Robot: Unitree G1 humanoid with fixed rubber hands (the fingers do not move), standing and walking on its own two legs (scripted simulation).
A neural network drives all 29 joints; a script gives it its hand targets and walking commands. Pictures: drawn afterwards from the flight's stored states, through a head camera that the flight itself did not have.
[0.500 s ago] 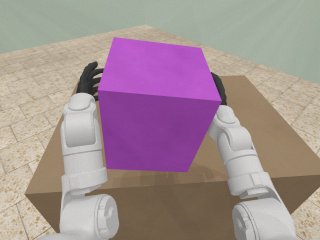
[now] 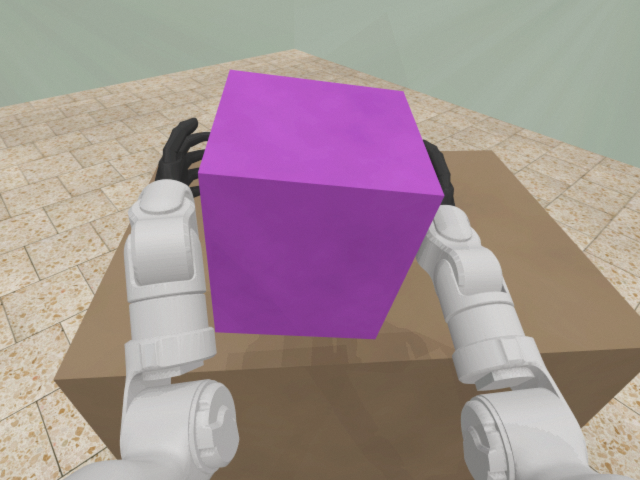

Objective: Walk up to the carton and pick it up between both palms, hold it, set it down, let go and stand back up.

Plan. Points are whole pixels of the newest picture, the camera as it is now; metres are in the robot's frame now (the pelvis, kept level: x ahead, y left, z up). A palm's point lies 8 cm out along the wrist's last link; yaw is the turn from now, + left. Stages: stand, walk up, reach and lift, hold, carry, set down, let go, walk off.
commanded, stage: hold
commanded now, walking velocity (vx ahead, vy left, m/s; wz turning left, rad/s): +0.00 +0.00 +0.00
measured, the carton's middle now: (307, 213) +0.38 +0.00 +0.19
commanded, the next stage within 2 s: none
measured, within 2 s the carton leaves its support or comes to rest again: neither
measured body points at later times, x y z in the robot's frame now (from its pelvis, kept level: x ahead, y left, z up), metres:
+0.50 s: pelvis +0.01 +0.00 +0.00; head -0.05 +0.02 +0.45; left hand +0.38 +0.16 +0.24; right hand +0.38 -0.15 +0.21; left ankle +0.02 +0.12 -0.75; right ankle +0.03 -0.10 -0.75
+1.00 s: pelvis +0.00 +0.00 +0.00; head -0.05 +0.02 +0.45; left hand +0.38 +0.15 +0.24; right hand +0.37 -0.15 +0.21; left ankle +0.02 +0.12 -0.75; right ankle +0.03 -0.10 -0.75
